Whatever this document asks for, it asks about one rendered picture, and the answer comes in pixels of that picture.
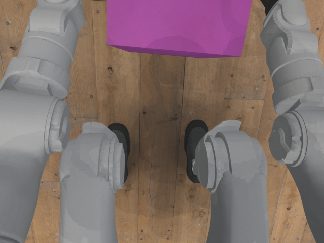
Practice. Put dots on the right robot thigh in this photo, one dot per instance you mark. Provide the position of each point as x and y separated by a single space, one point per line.
239 209

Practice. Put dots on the carton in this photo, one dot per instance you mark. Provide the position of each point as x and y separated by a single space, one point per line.
188 28

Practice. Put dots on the robot right forearm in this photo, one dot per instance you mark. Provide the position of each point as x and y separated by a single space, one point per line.
292 57

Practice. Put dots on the robot thigh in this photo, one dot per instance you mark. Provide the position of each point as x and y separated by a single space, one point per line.
239 209
87 199

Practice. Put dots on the right robot upper arm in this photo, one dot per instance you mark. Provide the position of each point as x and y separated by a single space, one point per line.
297 140

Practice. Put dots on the robot left forearm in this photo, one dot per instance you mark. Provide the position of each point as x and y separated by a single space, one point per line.
47 49

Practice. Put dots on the left robot upper arm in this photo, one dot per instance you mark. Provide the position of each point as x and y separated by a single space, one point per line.
32 126

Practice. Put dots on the robot right hand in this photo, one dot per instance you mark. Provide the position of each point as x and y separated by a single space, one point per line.
268 4

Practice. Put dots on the left robot thigh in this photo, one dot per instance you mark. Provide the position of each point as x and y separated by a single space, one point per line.
87 199

